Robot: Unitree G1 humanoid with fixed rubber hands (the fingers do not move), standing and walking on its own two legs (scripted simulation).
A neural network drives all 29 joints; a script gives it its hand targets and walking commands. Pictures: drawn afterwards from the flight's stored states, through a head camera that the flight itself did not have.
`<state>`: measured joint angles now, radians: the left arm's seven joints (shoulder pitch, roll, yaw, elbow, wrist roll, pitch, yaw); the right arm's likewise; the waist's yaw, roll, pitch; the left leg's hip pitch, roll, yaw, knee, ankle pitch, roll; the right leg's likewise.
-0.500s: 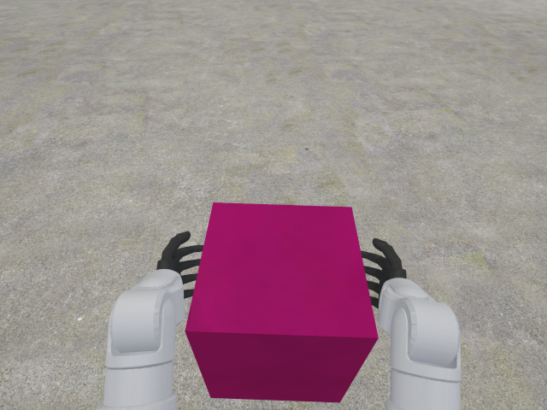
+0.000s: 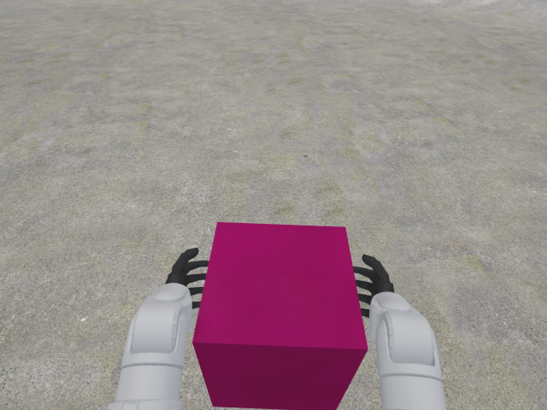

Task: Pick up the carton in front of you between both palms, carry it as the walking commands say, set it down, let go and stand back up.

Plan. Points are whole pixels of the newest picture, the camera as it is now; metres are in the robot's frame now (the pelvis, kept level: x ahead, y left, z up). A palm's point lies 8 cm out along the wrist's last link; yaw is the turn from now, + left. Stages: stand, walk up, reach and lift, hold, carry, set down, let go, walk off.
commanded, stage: carry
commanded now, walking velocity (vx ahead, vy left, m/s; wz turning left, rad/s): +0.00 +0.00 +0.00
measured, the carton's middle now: (277, 319) +0.29 +0.00 -0.03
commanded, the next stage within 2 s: hold in 0.50 s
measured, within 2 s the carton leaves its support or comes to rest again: neither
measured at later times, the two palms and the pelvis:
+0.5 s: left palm (176, 299) +0.27 +0.15 +0.04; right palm (375, 307) +0.27 -0.14 +0.04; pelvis -0.02 +0.00 +0.00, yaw +0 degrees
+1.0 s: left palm (159, 318) +0.23 +0.17 +0.05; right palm (371, 312) +0.26 -0.13 +0.05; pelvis -0.04 -0.01 +0.01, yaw +5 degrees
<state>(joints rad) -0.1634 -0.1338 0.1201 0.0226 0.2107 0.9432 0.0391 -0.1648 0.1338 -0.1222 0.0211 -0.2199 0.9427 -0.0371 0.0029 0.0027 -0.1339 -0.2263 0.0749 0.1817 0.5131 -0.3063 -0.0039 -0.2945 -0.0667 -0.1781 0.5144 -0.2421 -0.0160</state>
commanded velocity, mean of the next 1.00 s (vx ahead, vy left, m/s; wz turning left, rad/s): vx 0.00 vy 0.00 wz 0.00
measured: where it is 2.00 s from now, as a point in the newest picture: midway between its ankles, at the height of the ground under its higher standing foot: outside the picture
